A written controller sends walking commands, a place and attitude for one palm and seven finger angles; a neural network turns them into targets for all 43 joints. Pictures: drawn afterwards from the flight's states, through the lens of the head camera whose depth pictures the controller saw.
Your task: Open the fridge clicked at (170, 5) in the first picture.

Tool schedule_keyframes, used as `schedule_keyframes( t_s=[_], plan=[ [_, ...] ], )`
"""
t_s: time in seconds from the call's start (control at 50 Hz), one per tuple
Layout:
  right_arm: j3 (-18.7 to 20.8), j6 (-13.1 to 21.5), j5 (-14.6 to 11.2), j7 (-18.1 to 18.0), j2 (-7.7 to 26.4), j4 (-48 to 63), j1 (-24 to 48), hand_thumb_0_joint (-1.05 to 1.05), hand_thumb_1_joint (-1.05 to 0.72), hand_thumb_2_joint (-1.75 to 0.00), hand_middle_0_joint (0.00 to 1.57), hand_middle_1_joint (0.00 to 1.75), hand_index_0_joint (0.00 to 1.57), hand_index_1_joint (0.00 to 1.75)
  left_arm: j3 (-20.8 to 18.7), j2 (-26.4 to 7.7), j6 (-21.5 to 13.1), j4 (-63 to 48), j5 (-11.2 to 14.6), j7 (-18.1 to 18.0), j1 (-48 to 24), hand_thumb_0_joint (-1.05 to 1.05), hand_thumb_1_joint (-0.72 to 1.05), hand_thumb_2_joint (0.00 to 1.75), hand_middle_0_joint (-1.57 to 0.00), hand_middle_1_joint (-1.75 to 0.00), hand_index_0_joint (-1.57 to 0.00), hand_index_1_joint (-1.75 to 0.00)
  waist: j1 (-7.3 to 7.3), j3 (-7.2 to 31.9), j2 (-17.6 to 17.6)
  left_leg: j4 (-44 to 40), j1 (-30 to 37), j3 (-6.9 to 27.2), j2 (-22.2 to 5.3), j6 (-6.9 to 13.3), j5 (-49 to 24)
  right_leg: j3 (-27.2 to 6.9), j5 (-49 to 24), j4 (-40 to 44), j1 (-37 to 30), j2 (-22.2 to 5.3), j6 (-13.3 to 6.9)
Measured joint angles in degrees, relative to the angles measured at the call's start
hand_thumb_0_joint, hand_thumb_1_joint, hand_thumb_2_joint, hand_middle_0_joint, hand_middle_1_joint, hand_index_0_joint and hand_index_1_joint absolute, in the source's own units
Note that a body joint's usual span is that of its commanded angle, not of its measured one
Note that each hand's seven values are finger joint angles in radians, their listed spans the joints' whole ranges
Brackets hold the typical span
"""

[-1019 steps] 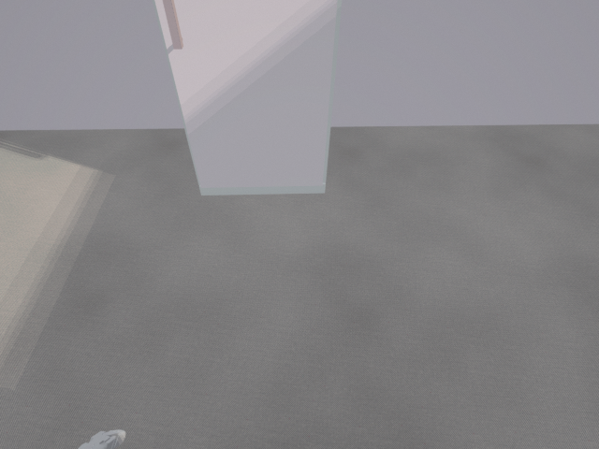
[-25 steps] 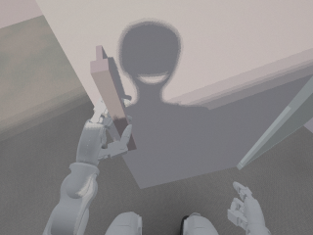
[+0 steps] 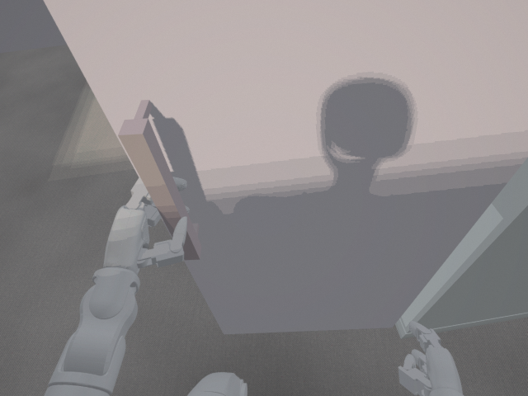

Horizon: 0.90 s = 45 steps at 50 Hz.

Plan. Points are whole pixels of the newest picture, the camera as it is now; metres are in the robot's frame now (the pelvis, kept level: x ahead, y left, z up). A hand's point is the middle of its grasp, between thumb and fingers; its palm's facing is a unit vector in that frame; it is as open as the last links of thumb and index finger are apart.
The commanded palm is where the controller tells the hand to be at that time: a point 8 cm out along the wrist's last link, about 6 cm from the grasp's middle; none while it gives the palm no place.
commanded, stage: stop walking and hold the door back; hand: left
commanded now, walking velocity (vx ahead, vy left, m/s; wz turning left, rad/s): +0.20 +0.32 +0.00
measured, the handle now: (173, 192) +0.36 +0.16 +0.12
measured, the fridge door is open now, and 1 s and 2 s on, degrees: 83 78 79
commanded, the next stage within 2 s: loosen the grip on the handle in 1.24 s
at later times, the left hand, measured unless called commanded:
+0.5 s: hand (179, 212) +0.34 +0.15 +0.11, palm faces +0.07 -0.96 -0.29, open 7.8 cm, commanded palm +0.32 +0.24 +0.09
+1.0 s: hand (174, 210) +0.35 +0.16 +0.10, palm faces -0.06 -0.96 -0.26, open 7.5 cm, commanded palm +0.32 +0.25 +0.09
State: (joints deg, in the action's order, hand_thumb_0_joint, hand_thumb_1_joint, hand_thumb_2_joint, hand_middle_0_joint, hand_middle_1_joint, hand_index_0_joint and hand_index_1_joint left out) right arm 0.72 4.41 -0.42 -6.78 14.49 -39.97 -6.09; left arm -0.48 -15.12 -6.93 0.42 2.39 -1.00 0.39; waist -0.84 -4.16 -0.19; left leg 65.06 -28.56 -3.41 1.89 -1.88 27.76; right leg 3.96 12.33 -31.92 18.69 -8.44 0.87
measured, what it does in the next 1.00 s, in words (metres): steps on the spot: left foot, then right foot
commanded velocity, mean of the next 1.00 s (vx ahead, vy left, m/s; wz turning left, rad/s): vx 0.11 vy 0.05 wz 0.00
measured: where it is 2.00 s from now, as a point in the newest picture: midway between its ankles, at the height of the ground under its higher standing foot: outside the picture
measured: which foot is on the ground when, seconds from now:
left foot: up 0.00-0.18, down 0.20-0.38, up 0.40-0.74, down 0.76-1.00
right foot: down 0.00-0.20, up 0.22-0.38, down 0.40-1.00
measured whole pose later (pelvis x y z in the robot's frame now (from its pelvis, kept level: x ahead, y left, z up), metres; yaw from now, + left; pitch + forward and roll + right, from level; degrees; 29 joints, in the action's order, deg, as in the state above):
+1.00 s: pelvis -0.07 +0.05 -0.01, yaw -5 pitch +0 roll +0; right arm -0.9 0.2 -1.3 -4.9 11.5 -37.5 -15.0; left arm -10.7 -17.4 -10.7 28.6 -0.9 1.2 -23.3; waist 6.9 -2.5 -0.5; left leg 36.4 -16.1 -8.0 -4.4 -0.5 20.0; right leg 0.3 14.2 -34.8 20.5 -3.1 2.3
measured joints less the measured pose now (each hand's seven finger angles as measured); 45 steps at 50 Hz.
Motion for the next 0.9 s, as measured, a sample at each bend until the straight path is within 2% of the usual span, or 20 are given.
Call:
schedule_keyframes(
  t_s=[0.12, 0.18, 0.2, 0.22, 0.26, 0.3, 0.34, 0.38, 0.4, 0.42, 0.44, 0.48, 0.52, 0.56, 0.64, 0.74, 0.76, 0.78, 0.82, 0.9],
  plan=[
    [-0.46, -2.56, -0.01, 0.95, 0.83, 2.09, -0.19, 0.02, -0.91, -0.90, 0.20, 0.30, 0.20, 0.30, 0.23, -0.44, 0.69, 16.21, -1.44, 0.65, -12.03, -0.05, 0.39, 1.18, -0.33, -1.18, -0.21, -1.21, 0.59, 4.30, 2.35, -19.45, 10.23, -2.04, 0.64, 1.51, -0.22, 2.47, -3.78, 3.78, 0.49, 0.17, -1.15],
    [-0.56, -3.60, -0.01, 1.51, 1.37, 3.16, -0.68, 0.01, -0.91, -0.90, 0.20, 0.30, 0.20, 0.30, -0.05, -0.88, 0.24, 22.04, -2.30, 0.95, -17.28, -0.05, 0.39, 1.17, -0.34, -1.19, -0.21, -1.22, 1.19, 5.40, 2.71, -33.01, 17.01, -2.20, 0.23, 2.97, -2.03, 2.64, -5.34, 3.81, 2.76, 0.81, -1.18],
    [-0.52, -3.81, 0.07, 1.54, 1.95, 3.88, -1.06, 0.01, -0.90, -0.90, 0.20, 0.30, 0.20, 0.30, -0.20, -0.95, -0.22, 23.76, -2.35, 1.12, -19.00, -0.06, 0.39, 1.17, -0.34, -1.19, -0.21, -1.21, 1.58, 5.75, 1.56, -37.96, 18.94, -1.47, -0.52, 4.01, -2.03, 2.99, -3.75, 2.03, 4.47, 1.58, -0.89],
    [-0.29, -3.99, 0.13, 1.44, 1.90, 4.09, -1.12, 0.01, -0.90, -0.90, 0.20, 0.30, 0.20, 0.30, -0.46, -1.24, -0.96, 25.77, -2.23, 1.26, -20.94, -0.06, 0.39, 1.17, -0.35, -1.20, -0.22, -1.21, 2.06, 5.11, 1.19, -39.21, 18.47, -1.32, -0.74, 4.41, -6.89, 2.64, 0.63, -1.03, 6.13, 1.84, -0.20],
    [0.04, -4.23, -0.16, 1.27, 1.34, 4.23, -2.06, 0.01, -0.91, -0.90, 0.20, 0.30, 0.20, 0.30, -1.29, -1.24, -2.05, 29.73, -1.64, 1.23, -23.95, -0.06, 0.39, 1.17, -0.34, -1.19, -0.22, -1.22, 2.24, 3.20, -0.34, -37.42, 17.32, -1.53, -1.61, 4.22, -11.51, 1.57, 8.75, -13.71, 9.50, 3.44, 0.33],
    [0.22, -4.23, -0.85, 1.36, 0.52, 3.34, -4.56, 0.01, -0.91, -0.90, 0.20, 0.30, 0.20, 0.30, -2.03, -0.62, -2.49, 34.02, -1.34, 1.58, -26.65, -0.05, 0.39, 1.16, -0.33, -1.17, -0.22, -1.23, 2.48, 2.77, -2.59, -36.93, 16.49, -0.71, -2.72, 4.00, -12.01, 1.53, 11.29, -22.76, 10.94, 5.46, 0.41],
    [-0.27, -4.57, -1.61, 1.22, -0.32, 1.82, -7.59, 0.01, -0.91, -0.90, 0.20, 0.30, 0.20, 0.30, -2.37, -0.18, -2.73, 38.85, -1.25, 2.41, -30.48, -0.03, 0.39, 1.16, -0.32, -1.14, -0.23, -1.26, 1.74, 2.50, -3.85, -35.93, 15.47, 0.15, -3.52, 3.30, -11.84, 1.93, 11.76, -19.69, 8.37, 6.75, 0.40],
    [-1.30, -4.93, -2.11, 1.04, -1.50, 0.38, -10.47, 0.01, -0.90, -0.90, 0.20, 0.30, 0.20, 0.30, -2.71, -0.75, -2.45, 43.13, -1.31, 3.53, -34.91, -0.03, 0.39, 1.17, -0.32, -1.13, -0.23, -1.26, 0.52, 2.33, -2.85, -31.63, 13.35, -0.01, -3.42, 2.48, -9.99, 1.67, 10.87, -8.51, 2.61, 6.94, -0.03],
    [-1.80, -5.16, -2.25, 1.07, -2.14, -0.40, -11.28, 0.01, -0.90, -0.90, 0.20, 0.30, 0.20, 0.30, -3.13, -1.54, -2.13, 44.70, -1.53, 4.05, -37.11, -0.03, 0.38, 1.19, -0.32, -1.14, -0.23, -1.26, 0.03, 2.32, -1.43, -27.14, 11.18, -0.50, -2.88, 2.47, -6.64, 0.35, 7.66, -4.87, 1.69, 6.58, -1.98],
    [-1.93, -5.46, -2.32, 1.08, -2.08, -1.58, -10.90, 0.01, -0.90, -0.90, 0.20, 0.30, 0.21, 0.30, -4.25, -1.91, -1.94, 45.69, -1.79, 3.99, -38.55, -0.03, 0.37, 1.20, -0.32, -1.14, -0.23, -1.25, 0.33, 1.33, -1.81, -20.94, 8.86, 0.75, -2.81, 2.32, -2.84, 0.24, 4.96, -6.19, 2.59, 6.94, -3.33],
    [-1.65, -5.57, -2.10, 0.94, -1.71, -2.69, -10.38, 0.01, -0.90, -0.90, 0.20, 0.30, 0.21, 0.30, -5.45, -2.05, -1.88, 46.47, -1.88, 3.55, -39.33, -0.03, 0.38, 1.21, -0.32, -1.13, -0.23, -1.24, 1.26, 0.08, -2.81, -14.83, 6.73, 2.44, -2.50, 2.04, -1.00, 0.45, 4.14, -7.19, 2.69, 7.30, -3.87],
    [-0.91, -4.76, -1.70, 0.58, -0.70, -4.18, -10.43, 0.02, -0.90, -0.90, 0.21, 0.30, 0.21, 0.30, -7.65, -2.22, -1.85, 48.15, -1.75, 3.12, -39.69, -0.02, 0.38, 1.21, -0.31, -1.12, -0.22, -1.25, 2.92, -0.89, -4.09, -6.23, 3.08, 3.62, -1.73, 1.60, -0.66, -0.02, 3.55, -6.50, 2.26, 7.22, -3.80],
    [-0.67, -3.67, -1.47, 0.39, 0.09, -5.39, -10.87, 0.02, -0.90, -0.90, 0.21, 0.30, 0.21, 0.30, -9.72, -2.80, -2.25, 50.90, -1.83, 3.47, -40.23, -0.01, 0.38, 1.20, -0.29, -1.11, -0.23, -1.27, 4.23, -0.99, -3.59, -2.32, 0.76, 2.90, -1.60, 1.34, -2.33, -1.32, 2.58, -4.64, 1.70, 6.34, -3.13],
    [-0.96, -2.86, -1.25, 0.22, 0.57, -6.11, -11.46, 0.02, -0.90, -0.90, 0.21, 0.30, 0.21, 0.30, -11.30, -3.74, -2.62, 53.84, -2.16, 3.73, -41.00, 0.00, 0.39, 1.19, -0.29, -1.10, -0.24, -1.28, 5.50, -0.69, -1.87, -4.20, 0.54, 1.52, -2.31, 1.20, -3.87, -2.66, 1.41, -2.70, 1.04, 5.15, -2.50],
    [-1.15, -1.50, -0.72, 0.00, 2.22, -5.59, -12.94, 0.02, -0.90, -0.90, 0.20, 0.30, 0.21, 0.30, -13.36, -4.94, -2.78, 56.64, -3.31, 3.54, -41.38, 0.02, 0.40, 1.16, -0.28, -1.10, -0.26, -1.30, 7.44, 0.28, 0.49, -17.86, 5.03, -0.95, -4.27, 1.20, -5.75, -4.58, -0.15, 0.04, -0.08, 3.96, -1.49],
    [0.48, -1.18, -0.66, 0.11, 4.81, -3.82, -13.15, 0.02, -0.90, -0.90, 0.20, 0.30, 0.21, 0.30, -13.72, -4.45, -2.71, 52.23, -4.18, 2.94, -38.43, 0.00, 0.40, 1.08, -0.29, -1.16, -0.28, -1.29, 9.08, 1.22, -0.66, -32.80, 13.70, -2.25, -4.99, 1.04, -11.79, -5.48, 0.33, -0.48, -0.09, 5.33, 0.23],
    [0.90, -1.27, -0.70, 0.11, 5.13, -3.36, -13.04, 0.02, -0.90, -0.90, 0.20, 0.30, 0.20, 0.30, -13.41, -4.17, -2.71, 50.55, -4.22, 2.88, -37.64, -0.01, 0.40, 1.06, -0.29, -1.18, -0.28, -1.28, 9.36, 1.46, -1.34, -35.14, 15.16, -1.89, -5.23, 0.92, -12.26, -5.35, 0.78, -1.27, 0.34, 5.97, 0.62],
    [1.24, -1.63, -0.76, 0.10, 4.50, -3.32, -12.37, 0.02, -0.91, -0.90, 0.20, 0.30, 0.20, 0.30, -13.09, -4.26, -2.74, 48.58, -4.28, 2.86, -36.61, -0.01, 0.41, 1.03, -0.30, -1.20, -0.28, -1.27, 9.57, 1.41, -0.44, -35.12, 15.36, -2.29, -4.78, 0.72, -11.88, -5.94, 1.21, -2.03, 0.60, 5.61, 0.97],
    [1.23, -2.45, -1.09, 0.42, 3.00, -1.78, -11.90, 0.02, -0.91, -0.90, 0.20, 0.30, 0.20, 0.30, -12.41, -4.23, -2.87, 44.32, -4.33, 2.77, -34.00, -0.03, 0.42, 0.99, -0.31, -1.23, -0.28, -1.26, 9.13, 1.49, 1.08, -34.18, 15.36, -3.64, -4.36, 0.96, -11.44, -7.15, 1.23, -2.45, 0.89, 5.25, 0.99],
    [-0.07, -3.14, -1.13, 1.26, -0.02, 1.66, -11.19, 0.01, -0.91, -0.90, 0.20, 0.30, 0.20, 0.30, -11.59, -3.96, -3.82, 36.45, -3.78, 2.84, -28.70, -0.05, 0.44, 0.92, -0.33, -1.29, -0.28, -1.25, 7.92, 1.81, 0.91, -30.93, 13.88, -5.25, -5.74, 1.50, -9.36, -4.46, 1.95, -2.98, 1.67, 5.12, 0.36]
  ],
)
